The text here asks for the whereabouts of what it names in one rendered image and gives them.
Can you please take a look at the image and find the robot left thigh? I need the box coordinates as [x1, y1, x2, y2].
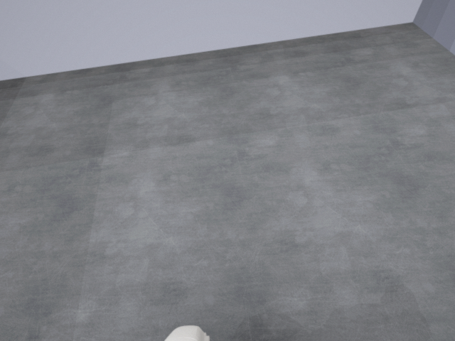
[164, 325, 210, 341]

